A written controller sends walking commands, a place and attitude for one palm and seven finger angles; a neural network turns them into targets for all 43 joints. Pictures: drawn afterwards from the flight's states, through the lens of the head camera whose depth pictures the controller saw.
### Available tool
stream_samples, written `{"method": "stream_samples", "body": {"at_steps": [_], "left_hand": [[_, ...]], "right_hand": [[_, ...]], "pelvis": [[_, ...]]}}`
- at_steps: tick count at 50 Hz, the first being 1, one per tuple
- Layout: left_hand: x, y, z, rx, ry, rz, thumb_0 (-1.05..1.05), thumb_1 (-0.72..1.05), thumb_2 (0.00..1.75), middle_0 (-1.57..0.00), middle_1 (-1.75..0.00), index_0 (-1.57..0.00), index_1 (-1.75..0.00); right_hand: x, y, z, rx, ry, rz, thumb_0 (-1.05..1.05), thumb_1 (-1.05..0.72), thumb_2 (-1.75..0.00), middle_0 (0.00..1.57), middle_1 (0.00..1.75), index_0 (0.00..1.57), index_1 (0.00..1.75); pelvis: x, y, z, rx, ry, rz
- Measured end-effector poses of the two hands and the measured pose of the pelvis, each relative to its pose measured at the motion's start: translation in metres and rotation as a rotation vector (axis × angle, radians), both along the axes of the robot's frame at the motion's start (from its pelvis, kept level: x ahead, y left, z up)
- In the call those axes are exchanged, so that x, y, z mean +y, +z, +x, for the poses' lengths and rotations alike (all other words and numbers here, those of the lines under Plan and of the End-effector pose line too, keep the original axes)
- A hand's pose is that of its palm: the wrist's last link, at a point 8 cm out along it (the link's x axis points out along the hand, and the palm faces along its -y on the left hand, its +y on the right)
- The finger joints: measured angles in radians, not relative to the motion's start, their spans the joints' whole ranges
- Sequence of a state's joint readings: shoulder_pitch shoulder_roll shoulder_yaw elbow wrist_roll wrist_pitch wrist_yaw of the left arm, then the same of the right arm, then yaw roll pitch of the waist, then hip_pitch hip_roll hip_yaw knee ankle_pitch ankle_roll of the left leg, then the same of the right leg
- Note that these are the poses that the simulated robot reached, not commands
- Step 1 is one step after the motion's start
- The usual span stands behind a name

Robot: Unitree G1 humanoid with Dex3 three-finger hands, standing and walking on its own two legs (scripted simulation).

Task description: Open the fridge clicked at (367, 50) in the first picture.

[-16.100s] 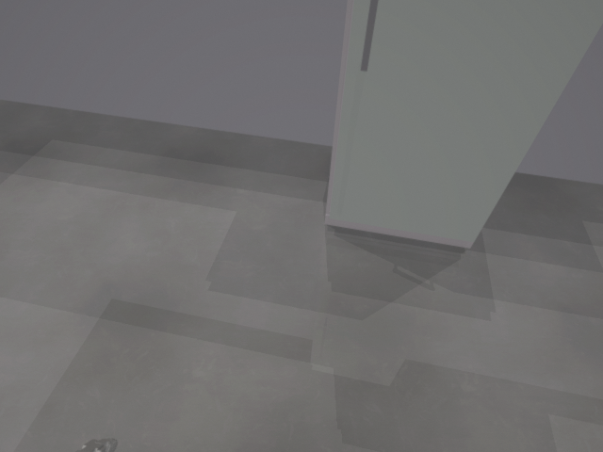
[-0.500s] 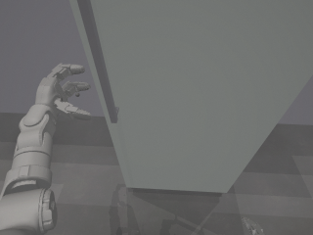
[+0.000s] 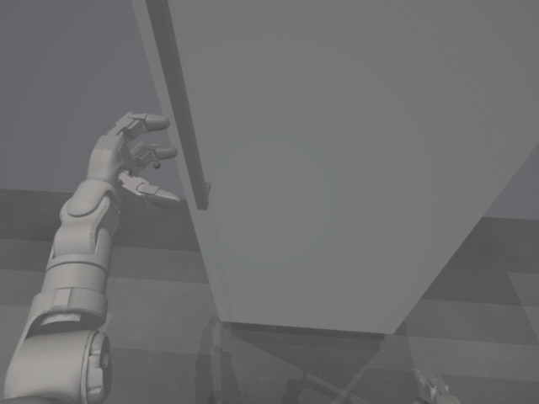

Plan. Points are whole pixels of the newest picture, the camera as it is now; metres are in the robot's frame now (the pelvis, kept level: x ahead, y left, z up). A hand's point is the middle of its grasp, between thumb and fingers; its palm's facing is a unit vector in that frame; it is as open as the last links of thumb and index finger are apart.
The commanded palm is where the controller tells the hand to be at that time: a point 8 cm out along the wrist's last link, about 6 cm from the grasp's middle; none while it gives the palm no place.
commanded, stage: feel for the door with the fingertips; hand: left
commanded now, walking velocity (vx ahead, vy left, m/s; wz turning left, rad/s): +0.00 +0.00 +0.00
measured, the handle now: (181, 87) +0.48 +0.15 +0.24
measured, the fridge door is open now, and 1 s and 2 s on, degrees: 0 0 0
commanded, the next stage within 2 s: slide the fingers in behind the handle in 0.68 s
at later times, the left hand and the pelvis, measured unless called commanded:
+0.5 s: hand (161, 153) +0.43 +0.18 +0.16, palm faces -0.02 -1.00 +0.01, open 14.0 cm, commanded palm +0.41 +0.23 +0.16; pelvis +0.00 +0.00 +0.00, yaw +0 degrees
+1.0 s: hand (166, 150) +0.44 +0.18 +0.16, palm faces -0.02 -1.00 +0.01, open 13.9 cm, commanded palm +0.41 +0.23 +0.16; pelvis +0.00 +0.00 +0.00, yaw -1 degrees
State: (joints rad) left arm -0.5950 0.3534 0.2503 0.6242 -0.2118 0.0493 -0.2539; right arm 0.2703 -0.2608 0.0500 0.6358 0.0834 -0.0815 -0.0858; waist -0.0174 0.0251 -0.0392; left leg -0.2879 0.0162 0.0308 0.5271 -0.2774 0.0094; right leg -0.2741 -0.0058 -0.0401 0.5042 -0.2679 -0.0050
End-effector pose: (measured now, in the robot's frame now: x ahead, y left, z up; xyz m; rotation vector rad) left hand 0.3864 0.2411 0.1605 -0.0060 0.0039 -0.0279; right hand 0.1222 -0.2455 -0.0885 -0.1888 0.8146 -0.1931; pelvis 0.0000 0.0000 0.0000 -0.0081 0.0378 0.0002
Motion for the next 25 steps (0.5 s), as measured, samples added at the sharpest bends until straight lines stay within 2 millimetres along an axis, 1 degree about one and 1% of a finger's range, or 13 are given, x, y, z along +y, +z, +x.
{"method": "stream_samples", "body": {"at_steps": [6,11,18,25], "left_hand": [[-0.012,0.004,0.005,-0.021,-0.006,-0.006,-0.02,-0.5,0.3,-0.3,-1.2,-0.3,-1.2],[-0.008,0.002,0.01,0.003,0.017,0.002,-0.01,-0.5,0.3,-0.3,-1.2,-0.3,-1.2],[-0.002,0.005,0.015,-0.007,0.02,0.0,-0.02,-0.5,0.3,-0.3,-1.2,-0.3,-1.2],[-0.002,0.003,0.022,0.005,0.011,0.0,-0.01,-0.5,0.3,-0.3,-1.2,-0.3,-1.2]], "right_hand": [[0.004,-0.001,0.0,0.0,0.002,0.013,0.01,-0.9,-0.9,0.2,0.3,0.2,0.3],[0.002,-0.003,-0.007,0.02,-0.014,0.014,0.01,-0.9,-0.9,0.2,0.3,0.2,0.3],[-0.007,-0.007,-0.022,0.074,-0.036,-0.003,0.01,-0.9,-0.9,0.2,0.3,0.2,0.3],[-0.014,-0.009,-0.034,0.109,-0.055,-0.02,0.01,-0.9,-0.9,0.2,0.3,0.2,0.3]], "pelvis": [[0.0,0.0,0.0,0.0,-0.006,0.001],[-0.001,0.0,0.001,0.003,-0.011,0.002],[-0.002,0.001,0.002,0.008,-0.01,0.001],[-0.001,0.0,0.002,0.016,-0.007,0.0]]}}
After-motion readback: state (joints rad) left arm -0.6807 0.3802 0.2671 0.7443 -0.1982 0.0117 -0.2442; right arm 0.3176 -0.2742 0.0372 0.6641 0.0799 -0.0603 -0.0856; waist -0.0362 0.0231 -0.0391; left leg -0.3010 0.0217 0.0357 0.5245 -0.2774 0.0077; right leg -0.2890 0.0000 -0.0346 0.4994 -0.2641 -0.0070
